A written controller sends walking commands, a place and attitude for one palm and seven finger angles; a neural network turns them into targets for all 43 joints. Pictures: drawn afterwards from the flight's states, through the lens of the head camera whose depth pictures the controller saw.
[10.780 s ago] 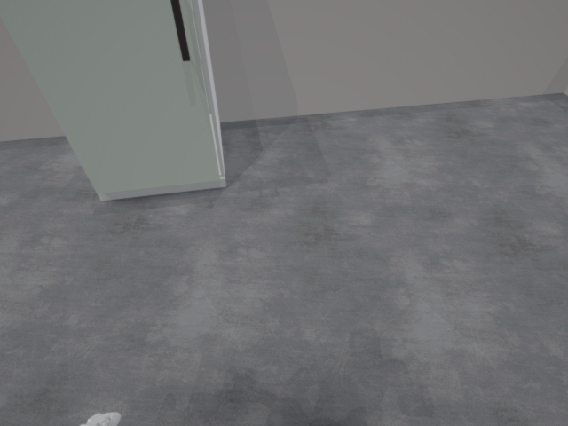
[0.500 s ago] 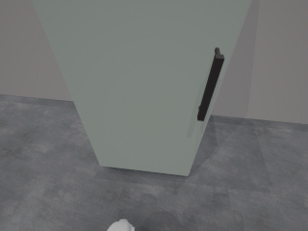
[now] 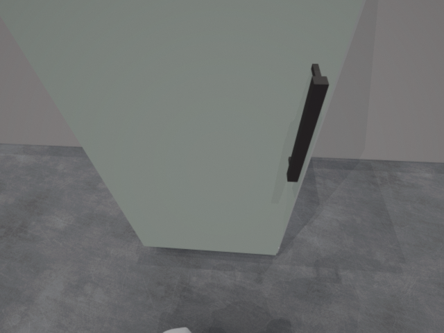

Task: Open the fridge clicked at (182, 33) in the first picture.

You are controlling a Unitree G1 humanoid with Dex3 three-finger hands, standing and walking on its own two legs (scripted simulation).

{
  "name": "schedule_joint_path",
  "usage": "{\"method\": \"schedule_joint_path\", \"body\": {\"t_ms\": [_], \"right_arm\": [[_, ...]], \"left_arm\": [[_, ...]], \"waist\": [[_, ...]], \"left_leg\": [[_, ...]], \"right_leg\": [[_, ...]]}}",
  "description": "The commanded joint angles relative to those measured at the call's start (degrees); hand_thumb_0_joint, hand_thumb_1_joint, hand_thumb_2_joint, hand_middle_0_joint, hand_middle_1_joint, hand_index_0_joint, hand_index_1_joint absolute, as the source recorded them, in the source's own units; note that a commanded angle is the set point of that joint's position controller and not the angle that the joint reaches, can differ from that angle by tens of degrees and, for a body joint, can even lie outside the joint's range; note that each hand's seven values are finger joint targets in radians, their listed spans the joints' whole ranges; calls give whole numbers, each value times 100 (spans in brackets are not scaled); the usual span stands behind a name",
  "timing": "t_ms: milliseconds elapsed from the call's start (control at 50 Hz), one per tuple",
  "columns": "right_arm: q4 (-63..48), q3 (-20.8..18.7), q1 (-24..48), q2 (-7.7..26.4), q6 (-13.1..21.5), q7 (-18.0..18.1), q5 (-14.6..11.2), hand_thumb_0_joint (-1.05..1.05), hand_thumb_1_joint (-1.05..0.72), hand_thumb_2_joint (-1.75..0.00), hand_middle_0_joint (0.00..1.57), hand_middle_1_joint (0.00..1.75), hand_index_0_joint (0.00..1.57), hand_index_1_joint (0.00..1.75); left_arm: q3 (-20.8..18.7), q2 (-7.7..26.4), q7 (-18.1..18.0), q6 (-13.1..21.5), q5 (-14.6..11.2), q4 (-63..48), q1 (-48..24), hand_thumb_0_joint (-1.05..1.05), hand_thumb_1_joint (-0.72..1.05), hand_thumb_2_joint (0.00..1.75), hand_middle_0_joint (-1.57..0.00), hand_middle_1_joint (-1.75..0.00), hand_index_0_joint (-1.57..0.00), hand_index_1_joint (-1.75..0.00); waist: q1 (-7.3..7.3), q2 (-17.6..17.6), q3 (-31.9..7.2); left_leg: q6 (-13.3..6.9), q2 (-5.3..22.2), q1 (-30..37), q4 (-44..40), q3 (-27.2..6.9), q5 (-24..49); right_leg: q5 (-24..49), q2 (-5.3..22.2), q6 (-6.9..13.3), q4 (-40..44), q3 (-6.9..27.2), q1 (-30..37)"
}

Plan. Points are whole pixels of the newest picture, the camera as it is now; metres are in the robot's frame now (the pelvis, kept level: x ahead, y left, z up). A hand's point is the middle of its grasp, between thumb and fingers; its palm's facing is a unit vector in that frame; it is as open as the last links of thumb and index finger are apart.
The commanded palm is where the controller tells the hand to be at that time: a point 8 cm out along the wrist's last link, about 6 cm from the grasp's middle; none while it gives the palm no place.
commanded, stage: come to a stop and stand still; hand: right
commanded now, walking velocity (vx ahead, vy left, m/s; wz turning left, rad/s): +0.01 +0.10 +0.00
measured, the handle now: (302, 130) +0.48 -0.14 +0.09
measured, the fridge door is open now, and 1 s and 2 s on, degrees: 0 0 0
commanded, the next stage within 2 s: look again from close up in 1.46 s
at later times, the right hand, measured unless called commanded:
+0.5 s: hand out of the picture -0.03 -0.14 -0.16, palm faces +0.00 +0.98 -0.20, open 7.3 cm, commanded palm none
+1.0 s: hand out of the picture -0.06 -0.13 -0.17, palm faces -0.03 +0.99 -0.14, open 7.3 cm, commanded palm none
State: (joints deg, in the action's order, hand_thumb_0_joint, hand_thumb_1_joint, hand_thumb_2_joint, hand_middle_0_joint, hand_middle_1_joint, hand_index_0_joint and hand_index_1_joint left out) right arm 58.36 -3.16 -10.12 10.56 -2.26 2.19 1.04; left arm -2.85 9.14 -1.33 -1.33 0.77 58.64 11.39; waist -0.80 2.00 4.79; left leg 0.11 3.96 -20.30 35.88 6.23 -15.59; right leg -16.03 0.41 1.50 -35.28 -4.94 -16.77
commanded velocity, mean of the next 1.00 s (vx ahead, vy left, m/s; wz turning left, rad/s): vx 0.00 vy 0.03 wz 0.00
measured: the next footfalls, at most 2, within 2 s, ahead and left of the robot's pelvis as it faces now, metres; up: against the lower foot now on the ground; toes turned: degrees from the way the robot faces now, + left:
left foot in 0.40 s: -0.03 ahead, +0.15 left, +0.00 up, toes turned +4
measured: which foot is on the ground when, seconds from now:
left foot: up 0.00-0.38, down 0.40-1.00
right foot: down 0.00-1.00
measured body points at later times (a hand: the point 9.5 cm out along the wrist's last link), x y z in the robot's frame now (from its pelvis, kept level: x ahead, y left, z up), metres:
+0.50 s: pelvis -0.05 +0.03 +0.01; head -0.06 +0.04 +0.46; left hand -0.05 +0.26 -0.15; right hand -0.03 -0.20 -0.14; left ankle -0.07 +0.15 -0.73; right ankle +0.02 -0.09 -0.72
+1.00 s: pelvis -0.05 +0.02 +0.00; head -0.03 +0.01 +0.45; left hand -0.09 +0.21 -0.16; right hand -0.06 -0.18 -0.16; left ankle -0.07 +0.15 -0.73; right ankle +0.02 -0.09 -0.73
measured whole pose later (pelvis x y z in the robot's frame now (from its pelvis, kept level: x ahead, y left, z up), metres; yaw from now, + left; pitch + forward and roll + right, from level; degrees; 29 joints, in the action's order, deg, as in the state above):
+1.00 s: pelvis -0.05 +0.02 +0.00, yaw +1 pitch -1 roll +2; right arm 62.9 0.5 -19.8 5.3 1.6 2.8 1.1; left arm -0.4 5.8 -0.4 -0.1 1.0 62.2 21.0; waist 2.4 -1.9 2.1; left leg 0.7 0.0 -10.8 30.4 3.6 -18.5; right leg -11.9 2.6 0.8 -34.9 -1.3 -21.4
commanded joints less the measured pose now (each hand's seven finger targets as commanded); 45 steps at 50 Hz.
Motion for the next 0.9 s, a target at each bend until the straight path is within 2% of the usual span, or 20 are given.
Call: {"method": "schedule_joint_path", "body": {"t_ms": [0, 40, 100, 220, 260, 300, 340, 360, 380, 400, 420, 440, 500, 540, 600, 640, 820, 840, 860, 880], "right_arm": [[-351, -103, -153, 458, -57, 8, 24, 0, -90, -90, 20, 30, 20, 30], [-133, -91, -521, 394, 7, -38, 21, 0, -90, -90, 20, 30, 20, 30], [-11, -37, -616, 394, 43, -57, 4, 0, -90, -90, 20, 30, 20, 30], [6, 65, -353, 272, 2, -76, -9, 0, -90, -90, 20, 30, 20, 30], [95, 97, -469, 195, 19, -78, -10, 0, -90, -90, 20, 30, 20, 30], [222, 121, -726, 183, 62, -68, -11, 0, -90, -90, 20, 30, 20, 30], [405, 127, -1111, 227, 118, -44, -5, 0, -90, -90, 20, 30, 20, 30], [433, 123, -1126, 380, 158, -17, 10, 0, -90, -90, 20, 30, 20, 30], [411, 140, -1024, 504, 192, -11, 3, 0, -90, -90, 20, 30, 20, 30], [359, 148, -812, 624, 226, -10, -11, 0, -90, -90, 20, 30, 20, 30], [345, 123, -705, 671, 260, -16, -27, 0, -90, -90, 20, 30, 20, 30], [313, 127, -568, 612, 249, -8, -28, 0, -90, -90, 20, 30, 20, 30], [313, 163, -533, 444, 250, 0, -54, 0, -90, -90, 20, 30, 20, 30], [357, 164, -671, 340, 258, -4, -76, 0, -90, -90, 20, 30, 20, 30], [409, 147, -774, 304, 202, 3, -51, 0, -90, -90, 20, 30, 20, 30], [427, 139, -831, 251, 194, 4, -52, 0, -90, -90, 20, 30, 20, 30], [566, 158, -1265, -29, 223, 17, -60, 0, -90, -90, 20, 30, 20, 30], [599, 260, -1688, 172, 394, 181, 38, 0, -90, -90, 20, 30, 20, 30], [313, 241, -1209, 473, 497, 135, 36, 0, -90, -90, 20, 30, 20, 30], [140, 210, -950, 458, 523, 120, 21, 0, -90, -90, 20, 30, 20, 30]], "left_arm": [[-111, 877, -107, 121, 80, -342, 174, 0, 90, 90, -20, -30, -20, -30], [-41, 787, -131, 188, 63, -330, -29, 0, 90, 90, -20, -30, -20, -30], [-21, 722, -150, 237, 0, -232, 88, 0, 90, 90, -20, -30, -20, -30], [-116, 945, -116, 150, 41, 14, 441, 0, 90, 90, -20, -30, -20, -30], [-141, 954, -83, 133, 46, 61, 434, 0, 90, 90, -20, -30, -20, -30], [-146, 913, -46, 134, 26, 100, 317, 0, 90, 90, -20, -30, -20, -30], [-132, 796, -22, 116, -16, 107, 273, 0, 90, 90, -20, -30, -20, -30], [-100, 612, 2, 105, -43, 114, 273, 0, 90, 90, -20, -30, -20, -30], [-42, 427, 27, 89, -59, 104, 279, 0, 90, 90, -20, -30, -20, -30], [10, 315, 63, 84, -48, 142, 337, 0, 90, 90, -20, -30, -20, -30], [36, 273, 62, 37, -12, 170, 315, 0, 90, 90, -20, -30, -20, -30], [26, 311, 58, 8, 12, 221, 412, 0, 90, 90, -20, -30, -20, -30], [79, 230, 43, 39, 19, 468, 856, 0, 90, 90, -20, -30, -20, -30], [97, 254, 18, 73, 15, 563, 991, 0, 90, 90, -20, -30, -20, -30], [82, 238, 10, 34, 18, 628, 1085, 0, 90, 90, -20, -30, -20, -30], [93, 152, -3, 41, 26, 666, 1197, 0, 90, 90, -20, -30, -20, -30], [90, 52, -70, 148, 5, 709, 1390, 0, 90, 90, -20, -30, -20, -30], [162, 219, 6, 231, 21, 229, 357, 0, 90, 90, -20, -30, -20, -30], [151, -90, 85, 172, 11, 79, 900, 0, 90, 90, -20, -30, -20, -30], [146, -37, 122, 131, 34, 146, 1140, 0, 90, 90, -20, -30, -20, -30]], "waist": [[40, -1154, -173], [-73, -798, -460], [23, -833, -661], [324, -1000, -502], [322, -1002, -554], [186, -1056, -484], [50, -784, -469], [70, -455, -233], [129, -98, -92], [221, 34, -72], [201, 859, 86], [224, 1138, 353], [322, 515, 299], [284, 170, 250], [230, 17, 544], [227, -126, 632], [97, -311, 172], [-295, -89, 509], [305, 133, 32], [407, 95, -168]], "left_leg": [[39, -182, -269, 2015, -810, -1501], [121, -217, -497, 2323, -875, -1031], [266, -133, -556, 1966, -783, -865], [270, -37, -111, 797, -560, -1307], [211, -84, 166, 395, -471, -1212], [156, -117, 554, -367, -353, -782], [109, -90, 1251, -1538, -279, 61], [-25, 211, 1316, -1841, -699, 27], [-216, 616, 923, -2085, -1107, -405], [-298, 793, 418, -2262, -1262, -837], [-327, 772, -102, -2540, -1369, -1394], [-372, 802, -493, -2711, -1401, -1728], [-360, 586, -405, -2386, -1176, -1200], [-282, 431, -271, -2166, -1027, -1137], [-262, 375, -461, -2240, -1058, -1812], [-253, 331, -479, -2149, -1035, -1798], [-169, 152, 304, -1714, -774, -723], [-194, 481, 195, -1983, -1401, 1154], [-454, 921, 101, -2211, -1477, -59], [-592, 773, 8, -2163, -1358, -767]], "right_leg": [[1571, 1973, 834, 2240, 2084, -280], [2068, 1636, 775, 1912, 1453, 404], [2699, 1542, 733, 1816, 1099, 1081], [1853, 1761, 821, 1991, 1444, 1208], [1152, 1655, 742, 2094, 1467, 1068], [769, 1501, 627, 2057, 1366, 784], [71, 1138, 267, 1914, 1054, 349], [-237, 846, 10, 1701, 806, 0], [-282, 560, -168, 1458, 537, 42], [-146, 388, -231, 1317, 403, 332], [-8, 335, -250, 1055, 307, 556], [76, 329, -242, 806, 292, 639], [494, 394, -224, 853, 314, 770], [475, 459, -224, 1054, 396, 767], [-69, 465, -234, 1100, 454, 484], [-120, 460, -221, 1142, 483, 344], [-52, 573, -103, 1488, 745, 118], [244, 403, -309, -5, 403, -428], [-268, 293, -237, -311, 341, -326], [-163, 266, -190, -450, 314, -151]]}}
